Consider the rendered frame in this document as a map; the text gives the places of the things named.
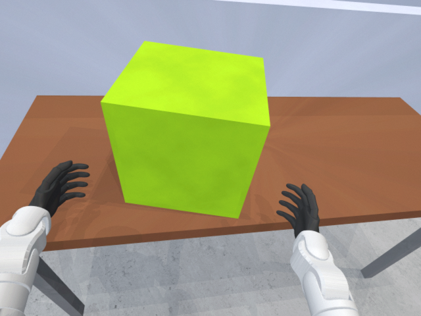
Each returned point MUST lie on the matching robot right hand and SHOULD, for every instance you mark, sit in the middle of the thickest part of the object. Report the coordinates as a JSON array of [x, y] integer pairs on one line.
[[307, 212]]

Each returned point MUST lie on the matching table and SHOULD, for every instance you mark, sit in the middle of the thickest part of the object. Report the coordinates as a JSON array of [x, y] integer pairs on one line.
[[360, 156]]

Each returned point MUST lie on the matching carton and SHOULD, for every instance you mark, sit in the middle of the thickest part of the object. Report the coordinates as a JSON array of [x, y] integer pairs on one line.
[[187, 127]]

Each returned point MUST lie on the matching robot left hand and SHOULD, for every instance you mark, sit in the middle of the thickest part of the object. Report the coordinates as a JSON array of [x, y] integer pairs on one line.
[[51, 193]]

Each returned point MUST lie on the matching left robot forearm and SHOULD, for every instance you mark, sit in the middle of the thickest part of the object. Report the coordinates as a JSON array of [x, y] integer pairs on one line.
[[22, 239]]

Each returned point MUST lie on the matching right robot forearm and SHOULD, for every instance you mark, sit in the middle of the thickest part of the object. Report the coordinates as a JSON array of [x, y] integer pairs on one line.
[[324, 285]]

